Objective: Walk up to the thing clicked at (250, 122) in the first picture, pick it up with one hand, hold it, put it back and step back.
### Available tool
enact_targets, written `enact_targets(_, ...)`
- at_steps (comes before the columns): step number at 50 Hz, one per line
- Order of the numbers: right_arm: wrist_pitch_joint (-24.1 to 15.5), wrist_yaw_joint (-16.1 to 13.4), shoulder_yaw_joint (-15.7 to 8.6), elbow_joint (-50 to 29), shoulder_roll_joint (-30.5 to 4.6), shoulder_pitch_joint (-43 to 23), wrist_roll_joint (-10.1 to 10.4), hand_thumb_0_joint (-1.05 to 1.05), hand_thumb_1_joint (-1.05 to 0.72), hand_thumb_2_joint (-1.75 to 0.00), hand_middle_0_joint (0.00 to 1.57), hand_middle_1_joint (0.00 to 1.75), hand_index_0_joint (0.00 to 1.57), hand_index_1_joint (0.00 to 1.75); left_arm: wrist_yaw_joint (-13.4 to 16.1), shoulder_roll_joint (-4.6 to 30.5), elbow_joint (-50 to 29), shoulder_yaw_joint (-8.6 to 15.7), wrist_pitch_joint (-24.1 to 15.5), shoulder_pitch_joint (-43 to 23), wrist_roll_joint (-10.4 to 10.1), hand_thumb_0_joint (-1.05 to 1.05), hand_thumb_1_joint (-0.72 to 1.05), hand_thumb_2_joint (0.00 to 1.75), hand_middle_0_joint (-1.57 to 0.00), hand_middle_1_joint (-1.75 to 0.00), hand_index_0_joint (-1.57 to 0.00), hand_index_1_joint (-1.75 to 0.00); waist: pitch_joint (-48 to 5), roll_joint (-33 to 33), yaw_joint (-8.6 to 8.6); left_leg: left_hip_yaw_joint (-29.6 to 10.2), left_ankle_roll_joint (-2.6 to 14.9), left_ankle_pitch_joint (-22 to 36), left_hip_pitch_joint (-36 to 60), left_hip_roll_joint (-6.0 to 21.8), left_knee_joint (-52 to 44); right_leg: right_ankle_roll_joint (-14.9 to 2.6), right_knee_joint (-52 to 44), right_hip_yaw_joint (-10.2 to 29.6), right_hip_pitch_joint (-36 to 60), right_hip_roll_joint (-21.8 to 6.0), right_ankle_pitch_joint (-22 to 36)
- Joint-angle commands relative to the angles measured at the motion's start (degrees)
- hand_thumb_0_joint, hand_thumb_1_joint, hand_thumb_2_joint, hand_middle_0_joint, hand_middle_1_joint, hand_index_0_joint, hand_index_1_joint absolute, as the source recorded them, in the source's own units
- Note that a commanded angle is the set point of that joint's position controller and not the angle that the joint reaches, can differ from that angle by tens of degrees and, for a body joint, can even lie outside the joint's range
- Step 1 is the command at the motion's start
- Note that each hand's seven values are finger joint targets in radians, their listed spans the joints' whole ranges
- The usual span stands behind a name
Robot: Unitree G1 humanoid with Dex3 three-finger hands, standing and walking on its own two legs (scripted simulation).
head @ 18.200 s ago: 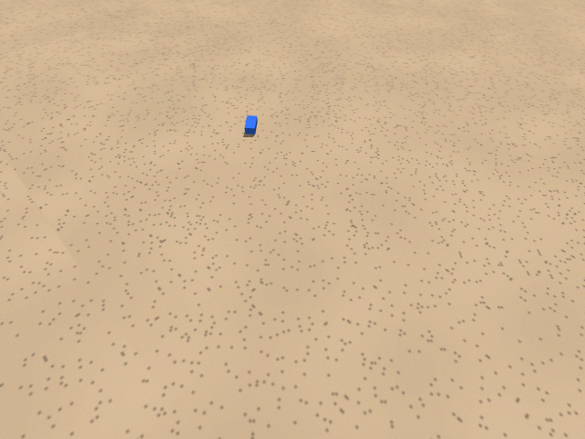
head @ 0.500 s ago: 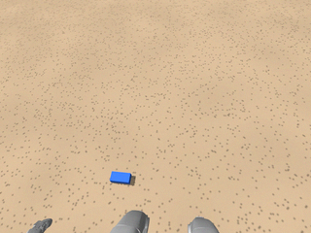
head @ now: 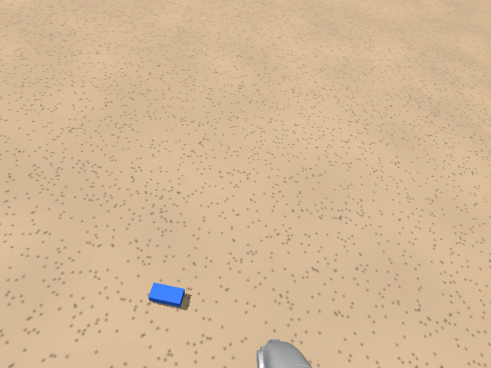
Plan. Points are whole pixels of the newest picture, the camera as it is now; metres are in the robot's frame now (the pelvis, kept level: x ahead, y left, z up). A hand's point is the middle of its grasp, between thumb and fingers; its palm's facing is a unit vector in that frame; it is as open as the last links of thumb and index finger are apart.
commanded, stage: walk up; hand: left
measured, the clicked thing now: (166, 294) +0.47 +0.23 -0.73
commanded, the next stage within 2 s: stand in 1.36 s
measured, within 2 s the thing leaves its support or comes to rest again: neither
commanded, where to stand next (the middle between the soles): +0.08 +0.00 m, yaw -2 degrees
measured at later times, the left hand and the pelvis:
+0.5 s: hand out of the picture +0.08 +0.34 -0.14, palm faces +0.00 -0.83 -0.56, open 7.4 cm; pelvis -0.03 +0.02 -0.04, yaw -1 degrees
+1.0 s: hand out of the picture +0.07 +0.24 -0.16, palm faces -0.10 -0.93 -0.35, open 7.4 cm; pelvis -0.01 -0.03 -0.01, yaw -4 degrees
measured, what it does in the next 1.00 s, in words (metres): steps on the spot: right foot, then left foot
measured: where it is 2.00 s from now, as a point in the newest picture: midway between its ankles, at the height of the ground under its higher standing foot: outside the picture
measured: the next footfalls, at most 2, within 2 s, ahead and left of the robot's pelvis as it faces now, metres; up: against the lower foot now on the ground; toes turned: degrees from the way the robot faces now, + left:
right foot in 0.12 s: +0.13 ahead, -0.18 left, +0.00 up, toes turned -1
left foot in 0.50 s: +0.03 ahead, +0.18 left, +0.00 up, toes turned +0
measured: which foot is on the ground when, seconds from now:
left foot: down 0.00-0.12, up 0.14-0.48, down 0.50-0.94, up 0.96-1.00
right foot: up 0.00-0.10, down 0.12-0.52, up 0.54-0.92, down 0.94-1.00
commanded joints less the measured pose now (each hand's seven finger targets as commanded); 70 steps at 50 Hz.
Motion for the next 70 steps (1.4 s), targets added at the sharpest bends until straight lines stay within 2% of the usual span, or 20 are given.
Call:
enact_targets(1,-1.0,-1.3,-4.7,-6.1,-17.0,-2.4,-0.2,0.0,-0.9,-0.9,0.2,0.3,0.2,0.3,0.4,7.3,-6.8,1.2,-3.1,-4.5,-2.0,0.0,0.9,0.9,-0.2,-0.3,-0.2,-0.3,-0.5,18.8,-2.07,-5.1,13.01,34.5,-1.6,12.3,-8.5,-0.92,-11.3,-4.5,2.5,-2.6,0.0)
enact_targets(4,2.2,0.0,-3.0,-6.9,-14.1,-6.1,0.3,0.0,-0.9,-0.9,0.2,0.3,0.2,0.3,2.1,7.1,-2.0,1.1,-5.0,3.1,-3.2,0.0,0.9,0.9,-0.2,-0.3,-0.2,-0.3,-3.7,18.9,1.83,-0.4,9.27,26.3,-11.1,5.8,5.1,-0.95,-25.3,-8.8,22.2,1.3,11.4)
enact_targets(5,3.1,0.1,-1.8,-6.8,-10.3,-3.1,0.9,0.0,-0.9,-0.9,0.2,0.3,0.2,0.3,2.9,10.5,-1.3,1.8,-6.0,5.6,-2.9,0.0,0.9,0.9,-0.2,-0.3,-0.2,-0.3,-6.1,8.0,2.87,1.4,6.98,15.6,-13.9,2.3,17.0,-0.79,-29.4,-2.6,26.1,-1.5,18.8)
enact_targets(7,5.3,-0.7,-2.0,-8.0,-10.1,-3.0,1.4,0.0,-0.9,-0.9,0.2,0.3,0.2,0.3,4.1,17.0,-3.7,1.6,-6.9,3.8,-2.5,0.0,0.9,0.9,-0.2,-0.3,-0.2,-0.3,-11.0,1.6,1.24,-8.5,4.86,-15.3,-14.7,-2.4,29.6,-13.5,-36.8,28.6,18.4,-22.2,22.8)
enact_targets(17,9.8,3.3,-6.3,-10.9,-15.4,-5.9,-2.7,0.0,-0.9,-0.9,0.2,0.3,0.2,0.3,10.5,16.3,-5.6,2.5,-7.7,1.5,-2.4,0.0,0.9,0.9,-0.2,-0.3,-0.2,-0.3,-8.5,0.3,-0.02,-9.6,1.51,-4.5,-24.9,2.4,38.8,-15.47,-27.9,15.7,14.1,-18.7,23.0)
enact_targets(24,5.6,1.9,-5.9,-1.1,-14.6,4.4,0.5,0.0,-0.9,-0.9,0.2,0.3,0.2,0.3,6.4,9.6,-9.4,0.2,-3.1,-11.3,-0.8,0.0,0.9,0.9,-0.2,-0.3,-0.2,-0.3,-6.8,-4.3,-4.78,3.1,1.41,0.3,0.2,-4.8,1.8,-8.66,-17.0,5.4,-8.4,-3.7,-17.6)
enact_targets(26,4.4,0.6,-7.2,-4.0,-27.1,-1.3,0.0,0.0,-0.9,-0.9,0.2,0.3,0.2,0.3,6.6,7.5,-10.1,0.0,-2.2,-12.2,-1.4,0.0,0.9,0.9,-0.2,-0.3,-0.2,-0.3,-0.6,14.7,-4.88,-43.8,13.11,-21.4,-15.4,22.1,-22.9,-3.01,7.0,3.6,-15.0,5.3,-12.5)
enact_targets(27,3.7,0.1,-7.3,-5.7,-28.0,-9.0,0.0,0.0,-0.9,-0.9,0.2,0.3,0.2,0.3,6.9,12.2,-8.6,1.3,-2.7,-14.6,-0.7,0.0,0.9,0.9,-0.2,-0.3,-0.2,-0.3,3.6,9.2,-3.45,-50.2,19.39,-18.9,-21.4,27.4,-24.6,-2.27,12.9,7.9,-12.1,2.4,-10.7)
enact_targets(29,1.5,-1.6,-6.0,-4.0,-23.2,-8.6,-0.2,0.0,-0.9,-0.9,0.2,0.3,0.2,0.3,5.5,12.1,-5.7,1.8,-1.9,-6.6,-1.1,0.0,0.9,0.9,-0.2,-0.3,-0.2,-0.3,0.8,0.8,0.62,-31.1,13.18,-6.7,-8.9,17.6,-15.0,-1.84,17.1,10.9,-15.6,2.9,-1.8)
enact_targets(41,-1.3,0.9,-5.6,-4.3,-21.3,0.6,-1.1,0.0,-0.9,-0.9,0.2,0.3,0.2,0.3,-1.3,11.4,-7.0,2.7,-4.0,-5.1,-1.4,0.0,0.9,0.9,-0.2,-0.3,-0.2,-0.3,1.9,23.6,-3.29,-14.1,14.09,-17.8,-4.4,12.9,-20.6,-0.09,-9.4,-5.9,-2.3,-2.5,-4.7)
enact_targets(45,1.1,1.9,-4.6,-6.3,-18.9,-4.3,-1.6,0.0,-0.9,-0.9,0.2,0.3,0.2,0.3,0.1,10.6,-1.4,3.6,-5.3,10.4,-1.5,0.0,0.9,0.9,-0.2,-0.3,-0.2,-0.3,-2.3,17.9,4.66,-3.9,10.7,-9.3,-16.8,6.5,-2.8,-1.31,-25.8,-12.1,24.2,1.1,-0.2)
enact_targets(46,1.9,1.8,-3.0,-6.2,-13.7,-1.4,-1.4,0.0,-0.9,-0.9,0.2,0.3,0.2,0.3,1.3,12.3,-0.1,4.2,-6.2,16.1,-1.2,0.0,0.9,0.9,-0.2,-0.3,-0.2,-0.3,-5.0,5.4,6.93,-0.3,8.82,-7.9,-21.8,2.8,15.1,-0.85,-30.2,-7.8,31.4,0.0,-1.7)
enact_targets(48,1.7,1.1,-2.0,-10.4,-11.4,-5.4,0.5,0.0,-0.9,-0.9,0.2,0.3,0.2,0.3,2.7,19.4,-4.2,4.3,-7.4,13.0,0.0,0.0,0.9,0.9,-0.2,-0.3,-0.2,-0.3,-2.0,-4.7,6.04,-9.2,5.21,-11.3,-39.8,-5.9,33.4,-11.27,-48.1,38.1,25.9,-24.0,-23.0)
enact_targets(49,1.7,1.0,-3.5,-9.9,-16.5,-6.8,0.8,0.0,-0.9,-0.9,0.2,0.3,0.2,0.3,3.0,20.6,-5.5,4.0,-8.0,8.5,-1.5,0.0,0.9,0.9,-0.2,-0.3,-0.2,-0.3,1.9,4.3,4.31,-14.6,5.08,-6.5,-38.4,-1.9,33.4,-12.47,-50.8,38.4,21.0,-25.8,-28.6)
enact_targets(55,7.2,4.1,-5.7,-9.0,-15.4,2.2,-2.3,0.0,-0.9,-0.9,0.2,0.3,0.2,0.3,8.9,17.4,-4.4,2.1,-10.2,4.2,-3.4,0.0,0.9,0.9,-0.2,-0.3,-0.2,-0.3,2.0,3.6,-3.3,-14.9,1.89,0.2,-23.5,-1.6,32.8,-11.26,-32.1,6.1,10.2,-21.4,45.9)
enact_targets(57,8.2,4.0,-6.0,-10.1,-15.0,1.8,-1.2,0.0,-0.9,-0.9,0.2,0.3,0.2,0.3,9.6,16.1,-6.4,1.6,-9.8,-0.4,-3.5,0.0,0.9,0.9,-0.2,-0.3,-0.2,-0.3,0.0,-1.4,-3.93,-13.8,1.51,0.2,-19.9,-3.9,35.2,-12.92,-30.5,1.8,6.8,-21.4,53.1)
enact_targets(66,5.6,1.7,-4.9,-8.6,-12.4,-3.0,1.8,0.0,-0.9,-0.9,0.2,0.3,0.2,0.3,7.7,12.8,-8.5,0.0,-5.5,-5.7,-2.7,0.0,0.9,0.9,-0.2,-0.3,-0.2,-0.3,-9.8,-10.5,-1.72,4.2,1.55,10.9,-8.3,-5.9,-3.1,-8.03,-10.1,-6.8,16.7,-11.2,38.2)
enact_targets(67,4.4,1.4,-5.2,-7.1,-14.2,-2.1,1.5,0.0,-0.9,-0.9,0.2,0.3,0.2,0.3,7.3,9.6,-8.0,-1.0,-4.6,-3.6,-2.9,0.0,0.9,0.9,-0.2,-0.3,-0.2,-0.3,-11.3,-3.6,-2.21,1.0,2.45,20.2,-2.3,-5.1,-7.0,-6.15,-1.4,-7.2,12.2,-8.5,27.0)
enact_targets(69,2.4,1.0,-6.9,-6.3,-23.4,4.2,0.5,0.0,-0.9,-0.9,0.2,0.3,0.2,0.3,7.1,6.1,-9.2,-1.4,-4.7,-1.7,-2.4,0.0,0.9,0.9,-0.2,-0.3,-0.2,-0.3,-21.2,15.1,-5.25,-36.4,14.44,23.0,10.7,16.7,-10.6,-1.17,5.9,-0.2,-5.5,0.6,-16.5)
enact_targets(70,2.0,0.3,-7.3,-5.8,-23.6,0.3,0.1,0.0,-0.9,-0.9,0.2,0.3,0.2,0.3,7.8,10.5,-10.4,-0.5,-4.8,-9.8,-2.0,0.0,0.9,0.9,-0.2,-0.3,-0.2,-0.3,-16.2,12.2,-5.72,-41.3,16.97,12.6,4.3,17.1,-11.2,-1.58,7.6,3.9,-7.6,-1.1,-16.1)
